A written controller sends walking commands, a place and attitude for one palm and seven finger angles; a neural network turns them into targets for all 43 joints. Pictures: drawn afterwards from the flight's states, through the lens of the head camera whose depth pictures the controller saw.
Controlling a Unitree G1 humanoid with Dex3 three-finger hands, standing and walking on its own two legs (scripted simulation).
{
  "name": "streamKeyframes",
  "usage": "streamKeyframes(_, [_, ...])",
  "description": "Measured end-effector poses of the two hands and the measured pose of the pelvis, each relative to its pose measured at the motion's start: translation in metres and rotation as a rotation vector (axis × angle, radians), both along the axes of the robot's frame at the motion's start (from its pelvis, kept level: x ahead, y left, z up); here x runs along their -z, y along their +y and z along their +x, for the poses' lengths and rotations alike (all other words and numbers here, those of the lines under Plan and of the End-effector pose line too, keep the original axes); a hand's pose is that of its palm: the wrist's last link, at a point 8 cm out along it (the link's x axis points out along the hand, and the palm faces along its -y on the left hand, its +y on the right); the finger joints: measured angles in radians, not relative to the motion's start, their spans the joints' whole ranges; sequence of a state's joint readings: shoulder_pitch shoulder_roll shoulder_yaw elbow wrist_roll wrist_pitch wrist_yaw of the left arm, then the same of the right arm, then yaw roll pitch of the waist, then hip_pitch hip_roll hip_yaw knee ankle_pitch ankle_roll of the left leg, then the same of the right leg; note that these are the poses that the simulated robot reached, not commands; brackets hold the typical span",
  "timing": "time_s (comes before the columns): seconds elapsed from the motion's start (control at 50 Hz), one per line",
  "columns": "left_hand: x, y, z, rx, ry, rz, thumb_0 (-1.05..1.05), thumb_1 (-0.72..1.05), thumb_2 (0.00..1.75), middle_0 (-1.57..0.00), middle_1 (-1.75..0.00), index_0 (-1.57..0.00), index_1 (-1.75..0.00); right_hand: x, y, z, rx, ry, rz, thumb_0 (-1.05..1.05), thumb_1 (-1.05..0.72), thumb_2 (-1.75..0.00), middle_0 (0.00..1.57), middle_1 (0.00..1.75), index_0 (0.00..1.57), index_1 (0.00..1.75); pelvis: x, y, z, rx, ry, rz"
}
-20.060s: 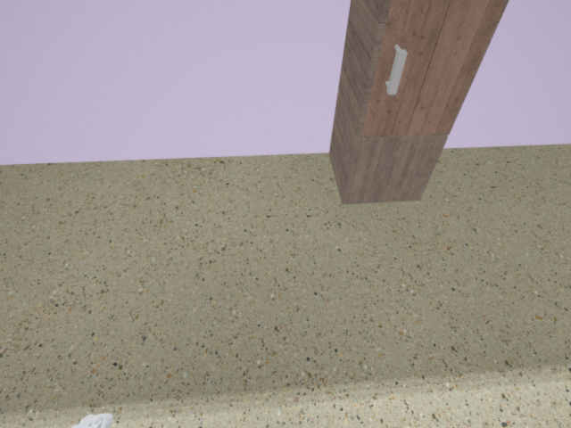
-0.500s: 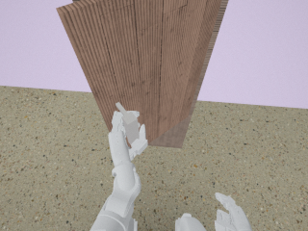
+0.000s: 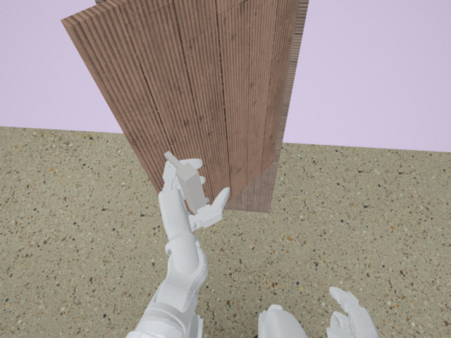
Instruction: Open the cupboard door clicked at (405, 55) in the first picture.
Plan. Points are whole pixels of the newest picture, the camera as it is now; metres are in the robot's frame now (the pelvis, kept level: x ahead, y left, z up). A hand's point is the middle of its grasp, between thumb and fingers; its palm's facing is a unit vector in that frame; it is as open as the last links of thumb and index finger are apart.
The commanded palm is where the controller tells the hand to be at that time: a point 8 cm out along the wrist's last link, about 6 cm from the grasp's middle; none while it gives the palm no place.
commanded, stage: open thumb and fingers to let go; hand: left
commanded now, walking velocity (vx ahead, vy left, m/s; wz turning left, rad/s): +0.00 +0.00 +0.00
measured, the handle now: (185, 184) +0.38 +0.08 +0.03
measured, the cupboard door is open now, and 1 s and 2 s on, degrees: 49 53 53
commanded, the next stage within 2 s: slide the hand sideways off the handle in 0.48 s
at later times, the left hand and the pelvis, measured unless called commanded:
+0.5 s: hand (206, 200) +0.35 +0.04 +0.03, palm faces +0.23 -0.97 -0.03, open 14.9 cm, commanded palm +0.31 +0.09 +0.03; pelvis +0.00 +0.02 +0.00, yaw -1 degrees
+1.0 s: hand (203, 226) +0.30 +0.05 +0.04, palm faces -0.21 -0.98 +0.00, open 16.3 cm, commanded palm +0.28 +0.11 +0.03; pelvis -0.01 +0.05 -0.01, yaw -2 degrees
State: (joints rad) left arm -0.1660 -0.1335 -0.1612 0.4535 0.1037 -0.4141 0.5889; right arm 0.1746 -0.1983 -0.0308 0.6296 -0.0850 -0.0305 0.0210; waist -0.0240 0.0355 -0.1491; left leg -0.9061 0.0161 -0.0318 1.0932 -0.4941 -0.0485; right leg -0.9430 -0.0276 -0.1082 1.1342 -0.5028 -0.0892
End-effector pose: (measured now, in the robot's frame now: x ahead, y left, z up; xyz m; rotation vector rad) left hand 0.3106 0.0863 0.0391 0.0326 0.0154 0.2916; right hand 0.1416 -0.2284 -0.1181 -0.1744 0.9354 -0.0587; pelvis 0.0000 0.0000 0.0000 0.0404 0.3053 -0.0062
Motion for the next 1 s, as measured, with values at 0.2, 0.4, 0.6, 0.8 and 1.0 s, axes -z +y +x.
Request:
streamKeyframes(0.2, [0.003,0.000,0.006,0.001,0.003,-0.007,0.00,-0.31,0.38,-0.30,-1.19,-0.31,-1.19,0.004,-0.005,-0.025,0.040,0.052,-0.017,0.01,-0.90,-0.90,0.20,0.30,0.20,0.30,0.000,0.004,-0.004,0.009,0.006,0.000])
streamKeyframes(0.4, [0.003,0.001,0.005,0.038,0.004,-0.010,-0.01,-0.47,0.31,-0.26,-0.85,-0.26,-0.85,-0.001,0.013,-0.019,0.036,0.030,-0.006,0.01,-0.90,-0.90,0.20,0.30,0.20,0.30,-0.001,0.015,-0.002,0.018,0.002,-0.011])
streamKeyframes(0.6, [0.003,0.005,0.003,0.081,0.005,-0.007,-0.01,-0.50,0.30,-0.37,-0.57,-0.35,-0.59,-0.006,0.034,-0.001,0.000,-0.020,0.003,0.01,-0.90,-0.90,0.20,0.30,0.20,0.30,0.000,0.028,-0.002,0.018,-0.001,-0.027])
streamKeyframes(0.8, [0.006,0.016,-0.008,0.564,-0.003,-0.004,-0.01,-0.50,0.30,-0.23,-0.37,-0.19,-0.38,-0.009,0.039,-0.007,0.040,-0.042,0.013,0.00,-0.90,-0.90,0.21,0.30,0.20,0.30,0.004,0.042,-0.006,0.013,-0.027,-0.034])
streamKeyframes(1.0, [0.003,0.016,-0.023,0.509,-0.045,-0.033,-0.01,-0.50,0.30,-0.16,-0.31,-0.15,-0.31,-0.011,0.043,-0.012,0.037,-0.038,0.010,0.01,-0.90,-0.90,0.20,0.30,0.20,0.30,0.009,0.050,-0.006,0.029,-0.014,-0.029])
